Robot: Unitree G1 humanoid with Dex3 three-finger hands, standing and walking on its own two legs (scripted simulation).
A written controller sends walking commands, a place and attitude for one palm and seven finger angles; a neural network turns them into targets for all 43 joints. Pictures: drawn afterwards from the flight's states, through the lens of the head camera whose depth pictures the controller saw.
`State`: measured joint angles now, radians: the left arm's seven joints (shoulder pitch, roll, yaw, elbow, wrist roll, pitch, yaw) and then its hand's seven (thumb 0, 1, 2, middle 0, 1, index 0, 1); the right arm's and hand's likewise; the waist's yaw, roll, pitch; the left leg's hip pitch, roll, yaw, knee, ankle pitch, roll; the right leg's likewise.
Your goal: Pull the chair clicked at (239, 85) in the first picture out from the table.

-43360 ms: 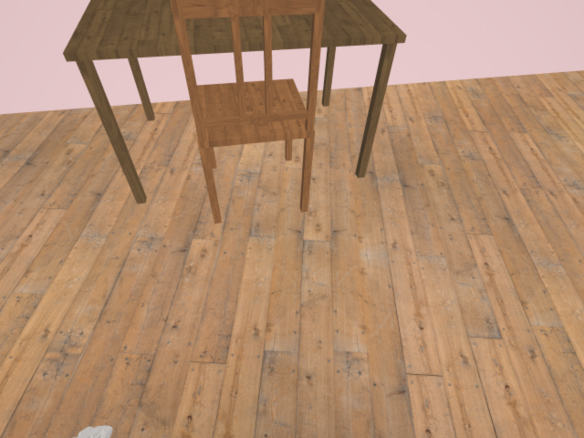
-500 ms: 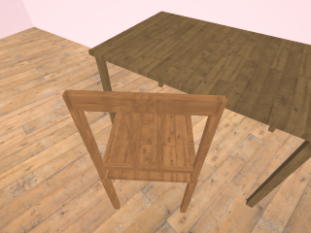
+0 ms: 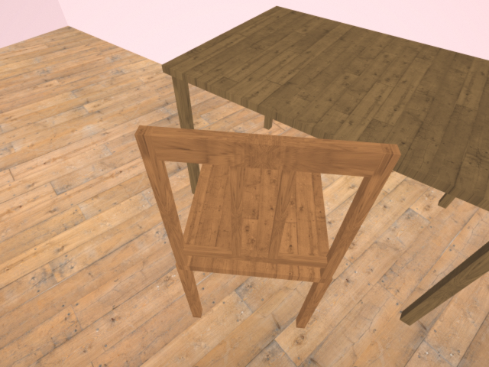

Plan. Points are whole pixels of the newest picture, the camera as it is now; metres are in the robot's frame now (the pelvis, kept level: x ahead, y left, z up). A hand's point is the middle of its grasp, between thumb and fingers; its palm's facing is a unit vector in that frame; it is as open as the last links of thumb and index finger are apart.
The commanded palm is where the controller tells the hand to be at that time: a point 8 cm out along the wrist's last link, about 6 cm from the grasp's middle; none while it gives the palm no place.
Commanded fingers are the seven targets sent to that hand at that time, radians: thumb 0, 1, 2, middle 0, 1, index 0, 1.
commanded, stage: come to a stop and stand still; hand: left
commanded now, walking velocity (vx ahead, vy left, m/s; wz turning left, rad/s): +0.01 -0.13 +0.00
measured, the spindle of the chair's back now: (236, 215) +0.43 +0.06 -0.06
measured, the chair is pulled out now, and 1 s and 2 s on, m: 0.20 0.20 0.20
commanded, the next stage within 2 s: look again from close up in 1.20 s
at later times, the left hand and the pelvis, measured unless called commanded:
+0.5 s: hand out of the picture +0.00 +0.14 -0.16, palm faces +0.02 -0.99 -0.17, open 7.3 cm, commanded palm none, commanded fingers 0.00 0.90 0.90 -0.20 -0.30 -0.20 -0.30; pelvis +0.01 -0.02 +0.01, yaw -1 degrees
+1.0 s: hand out of the picture -0.03 +0.11 -0.16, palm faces +0.06 -0.98 -0.17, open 7.4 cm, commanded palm none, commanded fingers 0.00 0.90 0.90 -0.20 -0.30 -0.20 -0.30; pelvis +0.01 -0.04 +0.01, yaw +0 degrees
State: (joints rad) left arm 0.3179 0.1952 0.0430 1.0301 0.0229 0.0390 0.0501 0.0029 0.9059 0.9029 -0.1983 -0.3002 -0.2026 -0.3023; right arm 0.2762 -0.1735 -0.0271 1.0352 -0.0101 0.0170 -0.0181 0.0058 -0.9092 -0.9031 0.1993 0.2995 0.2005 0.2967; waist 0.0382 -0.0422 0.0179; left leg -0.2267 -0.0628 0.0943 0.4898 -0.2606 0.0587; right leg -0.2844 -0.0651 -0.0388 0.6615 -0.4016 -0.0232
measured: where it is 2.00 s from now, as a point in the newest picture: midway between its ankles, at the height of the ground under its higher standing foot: outside the picture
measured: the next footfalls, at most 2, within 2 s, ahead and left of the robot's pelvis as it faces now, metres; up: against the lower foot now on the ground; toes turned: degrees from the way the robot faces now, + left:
right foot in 0.22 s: +0.03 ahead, -0.11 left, +0.00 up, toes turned -1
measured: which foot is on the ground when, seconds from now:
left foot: down 0.00-1.00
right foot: up 0.00-0.20, down 0.22-1.00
